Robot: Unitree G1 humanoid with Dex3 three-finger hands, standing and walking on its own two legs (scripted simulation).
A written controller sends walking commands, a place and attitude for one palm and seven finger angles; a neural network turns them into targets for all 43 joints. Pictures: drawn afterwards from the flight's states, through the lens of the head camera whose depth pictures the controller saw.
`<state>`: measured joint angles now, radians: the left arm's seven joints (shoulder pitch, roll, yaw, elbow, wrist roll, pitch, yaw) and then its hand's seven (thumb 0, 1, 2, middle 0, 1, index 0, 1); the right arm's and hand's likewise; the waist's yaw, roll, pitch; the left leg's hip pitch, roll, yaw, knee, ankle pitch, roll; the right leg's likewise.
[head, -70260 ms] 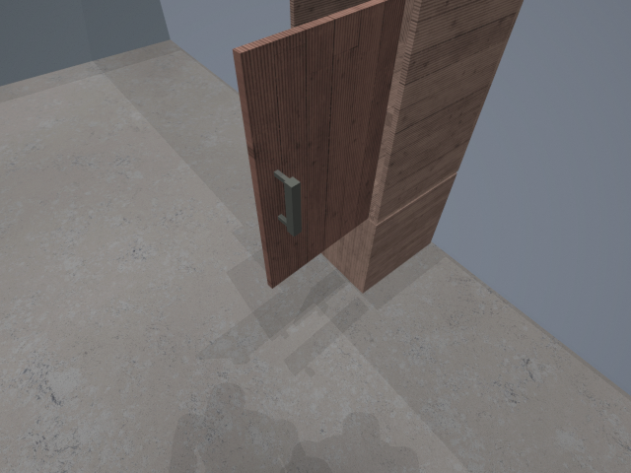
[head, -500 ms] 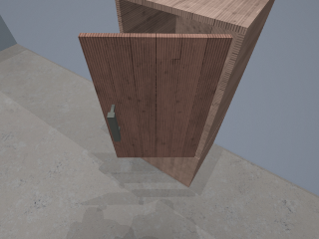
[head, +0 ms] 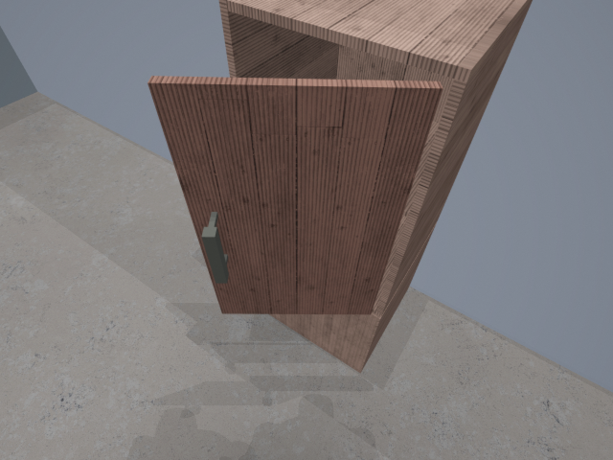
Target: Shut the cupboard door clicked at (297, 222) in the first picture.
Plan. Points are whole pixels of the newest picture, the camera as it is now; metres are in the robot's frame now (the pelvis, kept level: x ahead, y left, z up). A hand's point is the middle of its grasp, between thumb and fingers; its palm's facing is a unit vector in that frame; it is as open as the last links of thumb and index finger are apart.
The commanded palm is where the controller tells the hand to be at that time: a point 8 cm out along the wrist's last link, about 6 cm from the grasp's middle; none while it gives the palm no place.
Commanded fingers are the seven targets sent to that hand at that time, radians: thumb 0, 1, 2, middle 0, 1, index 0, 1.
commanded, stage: look again from close up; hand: left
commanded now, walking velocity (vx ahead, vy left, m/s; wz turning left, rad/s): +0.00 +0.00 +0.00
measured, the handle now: (218, 248) +0.46 +0.19 -0.05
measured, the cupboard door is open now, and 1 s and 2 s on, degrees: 34 34 34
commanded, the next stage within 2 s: raise the hand and make a fist in 1.38 s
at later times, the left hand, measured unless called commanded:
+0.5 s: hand out of the picture +0.02 +0.18 -0.17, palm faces +0.01 -0.97 -0.23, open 7.4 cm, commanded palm none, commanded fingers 0.00 0.90 0.90 -0.20 -0.30 -0.20 -0.30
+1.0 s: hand out of the picture +0.01 +0.17 -0.17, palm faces +0.03 -0.97 -0.22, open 7.4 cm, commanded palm none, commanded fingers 0.00 0.90 0.90 -0.20 -0.30 -0.20 -0.30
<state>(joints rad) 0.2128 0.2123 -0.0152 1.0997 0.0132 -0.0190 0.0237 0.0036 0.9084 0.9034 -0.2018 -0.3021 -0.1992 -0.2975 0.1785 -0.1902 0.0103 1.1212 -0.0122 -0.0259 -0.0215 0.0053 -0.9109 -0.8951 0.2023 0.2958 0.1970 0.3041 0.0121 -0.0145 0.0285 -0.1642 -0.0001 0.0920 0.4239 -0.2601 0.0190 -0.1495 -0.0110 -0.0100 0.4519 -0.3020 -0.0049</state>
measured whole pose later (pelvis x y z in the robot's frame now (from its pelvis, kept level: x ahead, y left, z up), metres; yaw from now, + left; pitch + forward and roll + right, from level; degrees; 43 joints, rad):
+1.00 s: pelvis +0.00 -0.02 +0.00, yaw +1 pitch +0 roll +1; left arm 0.24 0.21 -0.01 1.11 0.01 -0.03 0.02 0.00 0.91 0.90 -0.20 -0.30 -0.20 -0.30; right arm 0.19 -0.18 0.01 1.15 -0.01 -0.02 -0.03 0.01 -0.91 -0.90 0.20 0.30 0.20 0.30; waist 0.02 -0.02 0.02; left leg -0.14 0.03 0.07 0.39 -0.24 -0.01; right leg -0.12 0.02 -0.03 0.41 -0.29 -0.04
